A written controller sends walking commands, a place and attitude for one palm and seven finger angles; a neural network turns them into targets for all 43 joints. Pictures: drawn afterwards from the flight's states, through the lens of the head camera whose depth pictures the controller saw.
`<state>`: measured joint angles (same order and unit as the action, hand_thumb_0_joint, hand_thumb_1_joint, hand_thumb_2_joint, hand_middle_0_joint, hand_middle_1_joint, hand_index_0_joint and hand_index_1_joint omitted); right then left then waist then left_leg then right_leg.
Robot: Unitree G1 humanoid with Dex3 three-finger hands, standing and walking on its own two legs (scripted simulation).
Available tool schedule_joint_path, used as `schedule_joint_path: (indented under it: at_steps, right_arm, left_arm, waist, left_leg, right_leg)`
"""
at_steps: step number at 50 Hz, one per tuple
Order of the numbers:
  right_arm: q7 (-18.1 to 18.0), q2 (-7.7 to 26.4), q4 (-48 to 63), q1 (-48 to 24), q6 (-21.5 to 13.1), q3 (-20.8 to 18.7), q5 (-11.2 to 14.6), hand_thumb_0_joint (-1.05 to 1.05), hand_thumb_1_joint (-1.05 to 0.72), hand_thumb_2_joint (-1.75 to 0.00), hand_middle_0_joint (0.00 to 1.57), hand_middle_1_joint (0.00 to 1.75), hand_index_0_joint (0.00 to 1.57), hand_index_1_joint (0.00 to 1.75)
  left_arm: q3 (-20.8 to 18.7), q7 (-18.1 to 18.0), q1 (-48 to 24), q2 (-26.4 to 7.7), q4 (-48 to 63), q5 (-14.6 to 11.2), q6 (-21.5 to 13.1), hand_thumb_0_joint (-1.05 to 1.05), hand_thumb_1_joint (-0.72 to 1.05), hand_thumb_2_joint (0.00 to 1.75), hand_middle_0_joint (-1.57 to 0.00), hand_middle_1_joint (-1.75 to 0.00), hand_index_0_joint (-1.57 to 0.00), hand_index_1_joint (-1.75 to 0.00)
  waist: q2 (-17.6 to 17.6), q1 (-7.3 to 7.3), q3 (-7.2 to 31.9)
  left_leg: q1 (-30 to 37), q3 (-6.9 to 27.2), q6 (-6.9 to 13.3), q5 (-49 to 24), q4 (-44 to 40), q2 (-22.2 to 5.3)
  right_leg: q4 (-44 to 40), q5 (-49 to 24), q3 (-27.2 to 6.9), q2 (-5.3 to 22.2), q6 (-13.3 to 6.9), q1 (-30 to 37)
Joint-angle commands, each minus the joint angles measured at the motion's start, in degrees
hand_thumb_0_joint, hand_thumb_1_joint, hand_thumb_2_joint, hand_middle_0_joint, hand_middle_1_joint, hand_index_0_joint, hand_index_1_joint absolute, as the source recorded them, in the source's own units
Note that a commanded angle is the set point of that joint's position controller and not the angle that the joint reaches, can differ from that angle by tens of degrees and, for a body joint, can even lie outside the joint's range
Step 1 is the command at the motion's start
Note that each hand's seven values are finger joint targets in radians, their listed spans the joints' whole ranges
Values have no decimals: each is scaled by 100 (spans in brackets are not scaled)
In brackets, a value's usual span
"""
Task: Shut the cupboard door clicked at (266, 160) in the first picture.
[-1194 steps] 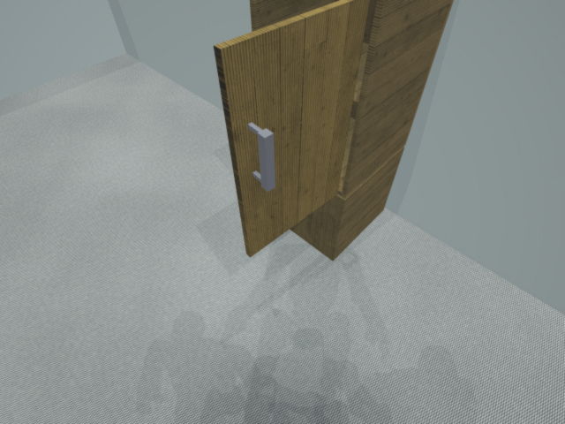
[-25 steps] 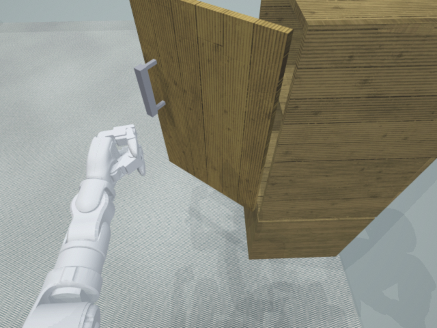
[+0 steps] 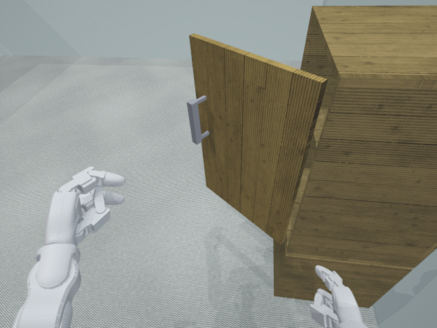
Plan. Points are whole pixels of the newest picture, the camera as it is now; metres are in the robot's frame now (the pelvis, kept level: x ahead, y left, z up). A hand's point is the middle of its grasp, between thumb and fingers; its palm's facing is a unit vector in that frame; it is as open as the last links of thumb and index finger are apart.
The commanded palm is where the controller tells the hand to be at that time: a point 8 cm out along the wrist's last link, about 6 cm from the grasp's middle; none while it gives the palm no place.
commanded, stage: draw the hand back to the body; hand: left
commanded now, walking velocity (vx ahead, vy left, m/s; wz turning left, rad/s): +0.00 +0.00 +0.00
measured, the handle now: (199, 120) +0.67 +0.14 +0.01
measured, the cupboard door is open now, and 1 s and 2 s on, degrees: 52 52 52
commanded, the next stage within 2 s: step back with the hand held close in 0.64 s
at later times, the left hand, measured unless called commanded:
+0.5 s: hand (42, 244) +0.18 +0.27 +0.15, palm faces +0.48 -0.78 -0.40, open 7.2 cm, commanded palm +0.13 +0.30 +0.17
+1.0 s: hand (44, 238) +0.19 +0.27 +0.15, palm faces +0.40 -0.79 -0.46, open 7.4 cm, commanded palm +0.13 +0.31 +0.17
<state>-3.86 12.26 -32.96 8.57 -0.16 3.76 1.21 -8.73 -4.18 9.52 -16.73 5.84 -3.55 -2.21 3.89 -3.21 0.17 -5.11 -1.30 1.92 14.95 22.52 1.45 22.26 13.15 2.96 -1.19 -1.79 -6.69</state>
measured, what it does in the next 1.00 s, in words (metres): stands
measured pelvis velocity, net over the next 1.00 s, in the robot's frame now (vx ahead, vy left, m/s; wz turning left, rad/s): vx -0.01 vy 0.01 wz -0.02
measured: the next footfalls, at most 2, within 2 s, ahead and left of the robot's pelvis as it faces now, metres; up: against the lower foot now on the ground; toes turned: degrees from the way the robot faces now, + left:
none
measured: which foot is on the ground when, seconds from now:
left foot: down 0.00-1.00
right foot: down 0.00-1.00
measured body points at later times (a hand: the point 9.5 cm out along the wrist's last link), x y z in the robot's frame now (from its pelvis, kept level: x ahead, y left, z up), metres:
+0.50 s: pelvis -0.01 +0.00 +0.00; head -0.03 -0.03 +0.45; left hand +0.15 +0.31 +0.18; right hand +0.18 -0.23 -0.09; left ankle -0.03 +0.10 -0.74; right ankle -0.01 -0.10 -0.74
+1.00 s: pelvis -0.01 +0.01 +0.00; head -0.02 -0.01 +0.45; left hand +0.16 +0.31 +0.18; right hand +0.15 -0.24 -0.10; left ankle -0.03 +0.10 -0.74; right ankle -0.01 -0.10 -0.74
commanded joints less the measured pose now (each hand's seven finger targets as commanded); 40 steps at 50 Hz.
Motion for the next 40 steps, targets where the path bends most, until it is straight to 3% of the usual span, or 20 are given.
schedule_joint_path:
  at_steps: [1, 2, 6, 13, 15, 16, 18, 20, 25, 30, 36, 38, 39, 40]
  right_arm:
    - [-51, 621, 779, -489, -326, -321, -73, 0, -90, -90, 20, 30, 20, 30]
    - [-38, 605, 796, -493, -342, -315, -72, 0, -90, -90, 20, 30, 20, 30]
    - [-23, 607, 753, -513, -411, -374, -93, 0, -90, -90, 20, 30, 20, 30]
    - [-27, 583, 683, -499, -620, -466, -64, 0, -90, -90, 20, 30, 20, 30]
    - [-30, 616, 595, -460, -678, -467, -72, 0, -90, -90, 20, 30, 20, 30]
    - [-49, 655, 557, -471, -720, -487, -76, 0, -90, -90, 20, 30, 20, 30]
    - [-88, 674, 533, -446, -748, -501, -73, 0, -90, -90, 20, 30, 20, 30]
    - [-112, 675, 518, -451, -786, -504, -82, 0, -90, -90, 20, 30, 20, 30]
    - [-112, 630, 519, -498, -856, -486, -91, 0, -90, -90, 20, 30, 20, 30]
    - [-93, 604, 512, -512, -880, -468, -87, 0, -90, -90, 20, 30, 20, 30]
    - [-75, 622, 512, -483, -836, -486, -97, 0, -90, -90, 20, 30, 20, 30]
    - [-77, 611, 531, -488, -818, -501, -87, 0, -90, -90, 20, 30, 20, 30]
    - [-51, 857, 715, -415, -680, -591, -4, 0, -90, -90, 20, 30, 20, 30]
    - [-48, 806, 604, -349, -611, -602, -43, 0, -90, -90, 20, 30, 20, 30]
  left_arm:
    - [-840, -103, -431, -1124, 1820, -31, -368, 0, 90, 90, -53, -66, -53, -66]
    - [-984, -113, -337, -1214, 2045, -28, -388, 0, 90, 90, -50, -63, -50, -63]
    - [-1267, -145, 460, -1278, 2241, -53, -377, 0, 90, 90, -39, -51, -39, -51]
    - [-1960, -242, 1394, -1601, 2896, -93, -572, 0, 90, 90, -20, -30, -20, -30]
    - [-1640, -243, 1223, -1304, 2732, -34, -584, 0, 90, 90, -20, -30, -20, -30]
    - [-1573, -244, 1159, -1266, 2580, -25, -582, 0, 90, 90, -20, -30, -20, -30]
    - [-1571, -279, 962, -1299, 2522, -9, -602, 0, 90, 90, -20, -30, -20, -30]
    - [-1642, -304, 922, -1361, 2468, -5, -643, 0, 90, 90, -20, -30, -20, -30]
    - [-1768, -324, 1058, -1476, 2690, -1, -718, 0, 90, 90, -20, -30, -20, -30]
    - [-1805, -310, 1094, -1479, 2748, -1, -718, 0, 90, 90, -20, -30, -20, -30]
    - [-1837, -251, 1284, -1442, 2456, -52, -681, 0, 90, 90, -20, -30, -20, -30]
    - [-1799, -243, 1239, -1406, 2529, -56, -689, 0, 90, 90, -20, -30, -20, -30]
    - [-2324, -316, 690, -1939, 2793, -36, -900, 0, 90, 90, -20, -30, -20, -30]
    - [-2035, -313, 1169, -1601, 2461, -19, -952, 0, 90, 90, -20, -30, -20, -30]
  waist:
    - [-9, 63, 793]
    - [48, 31, 910]
    - [-178, 10, 599]
    - [29, -66, 535]
    - [3, 24, 232]
    - [-161, 52, 66]
    - [-153, 63, 32]
    - [-298, 27, 89]
    - [8, -56, 352]
    - [196, -51, 219]
    - [-115, -48, 34]
    - [-85, -41, 176]
    - [-43, 216, -26]
    - [-217, 257, 132]
  left_leg:
    - [82, 138, -104, -2140, -247, -245]
    - [121, 136, -114, -2227, -239, -239]
    - [-14, 128, -111, -2121, -230, -266]
    - [-132, 82, -83, -1768, -208, -270]
    - [-192, 112, -87, -1490, -264, -274]
    - [-212, 97, -57, -1328, -275, -283]
    - [-191, 105, -31, -1050, -317, -266]
    - [-223, 122, -6, -876, -341, -241]
    - [-206, 100, -12, -1039, -318, -210]
    - [-235, 92, -48, -1089, -323, -226]
    - [-315, 67, -28, -1069, -332, -250]
    - [-237, 36, -13, -1097, -326, -248]
    - [-664, 219, 80, -504, 33, -361]
    - [-594, 267, 86, -362, 275, -323]
  right_leg:
    - [-190, -1728, -188, 159, 19, 623]
    - [-163, -1797, -183, 168, 31, 663]
    - [-213, -1671, -169, 173, 62, 538]
    - [-230, -1331, -206, 204, 82, 468]
    - [-272, -1015, -186, 191, 81, 206]
    - [-350, -876, -198, 197, 91, 76]
    - [-357, -589, -203, 201, 94, -6]
    - [-368, -410, -200, 205, 92, 32]
    - [-332, -602, -253, 220, 63, 300]
    - [-355, -664, -263, 199, 51, 260]
    - [-450, -648, -302, 205, 65, 207]
    - [-416, -692, -309, 217, 79, 247]
    - [-705, -663, -1084, 561, 8, -296]
    - [-805, -508, -1223, 806, -75, -447]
